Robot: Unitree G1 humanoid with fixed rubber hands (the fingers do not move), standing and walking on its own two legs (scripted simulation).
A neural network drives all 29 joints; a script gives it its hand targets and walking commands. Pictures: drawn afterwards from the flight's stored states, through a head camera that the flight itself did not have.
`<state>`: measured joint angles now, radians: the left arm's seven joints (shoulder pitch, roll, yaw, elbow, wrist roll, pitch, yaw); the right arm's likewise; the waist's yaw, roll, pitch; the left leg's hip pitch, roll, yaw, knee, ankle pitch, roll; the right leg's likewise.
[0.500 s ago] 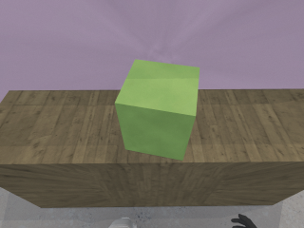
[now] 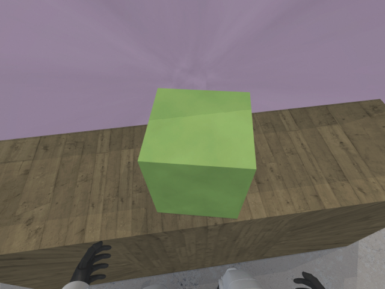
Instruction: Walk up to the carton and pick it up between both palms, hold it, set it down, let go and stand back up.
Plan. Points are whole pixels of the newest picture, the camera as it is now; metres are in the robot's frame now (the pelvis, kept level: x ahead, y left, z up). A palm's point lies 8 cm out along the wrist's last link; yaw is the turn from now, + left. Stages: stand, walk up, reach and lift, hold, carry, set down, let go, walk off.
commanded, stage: walk up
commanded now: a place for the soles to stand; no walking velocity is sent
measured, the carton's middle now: (199, 157) +0.40 -0.03 +0.00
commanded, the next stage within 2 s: reach and lift in 1.26 s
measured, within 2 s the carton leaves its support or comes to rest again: neither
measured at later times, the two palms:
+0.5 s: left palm out of the picture +0.08 +0.26 -0.09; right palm out of the picture +0.08 -0.26 -0.09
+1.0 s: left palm out of the picture +0.13 +0.23 -0.09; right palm out of the picture +0.05 -0.29 -0.09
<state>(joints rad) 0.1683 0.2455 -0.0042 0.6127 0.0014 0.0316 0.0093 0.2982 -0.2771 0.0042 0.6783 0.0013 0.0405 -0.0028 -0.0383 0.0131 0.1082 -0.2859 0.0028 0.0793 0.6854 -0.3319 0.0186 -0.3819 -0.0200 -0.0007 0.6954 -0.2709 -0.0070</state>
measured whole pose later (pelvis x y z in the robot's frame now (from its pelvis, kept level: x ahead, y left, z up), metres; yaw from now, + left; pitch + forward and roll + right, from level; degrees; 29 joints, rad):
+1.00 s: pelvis -0.01 -0.02 +0.01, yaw -5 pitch -1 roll +1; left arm 0.23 0.27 0.02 0.70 0.01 0.05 -0.02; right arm 0.34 -0.31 -0.02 0.66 0.00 0.01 -0.01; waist 0.00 0.00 0.06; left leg -0.26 0.03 0.10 0.61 -0.34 0.01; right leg -0.38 0.05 0.06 0.59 -0.19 -0.03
